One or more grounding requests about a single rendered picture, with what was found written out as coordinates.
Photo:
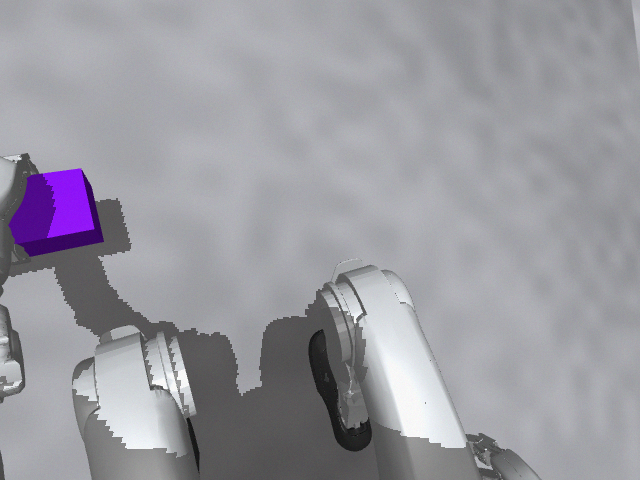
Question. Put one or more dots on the right robot hand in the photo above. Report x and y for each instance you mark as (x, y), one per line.
(506, 464)

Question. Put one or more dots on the left robot arm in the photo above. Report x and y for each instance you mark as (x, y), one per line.
(12, 374)

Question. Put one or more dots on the left robot hand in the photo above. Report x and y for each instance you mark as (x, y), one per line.
(14, 170)

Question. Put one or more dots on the carton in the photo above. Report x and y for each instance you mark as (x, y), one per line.
(58, 212)

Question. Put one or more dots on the right robot foot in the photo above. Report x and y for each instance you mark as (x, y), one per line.
(350, 439)

